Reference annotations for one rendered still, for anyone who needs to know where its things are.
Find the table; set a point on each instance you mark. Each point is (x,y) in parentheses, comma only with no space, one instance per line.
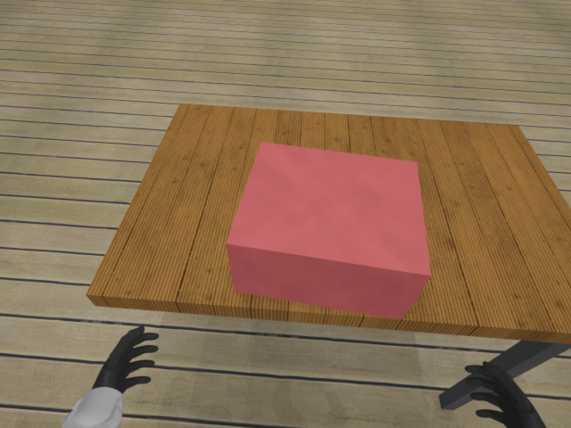
(498,229)

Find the left robot forearm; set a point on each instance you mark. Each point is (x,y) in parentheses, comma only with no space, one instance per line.
(98,408)

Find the robot right hand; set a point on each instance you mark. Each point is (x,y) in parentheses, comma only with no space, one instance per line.
(518,411)

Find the carton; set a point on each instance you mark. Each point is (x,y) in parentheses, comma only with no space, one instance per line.
(331,229)

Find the robot left hand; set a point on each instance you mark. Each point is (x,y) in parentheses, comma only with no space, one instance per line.
(117,367)

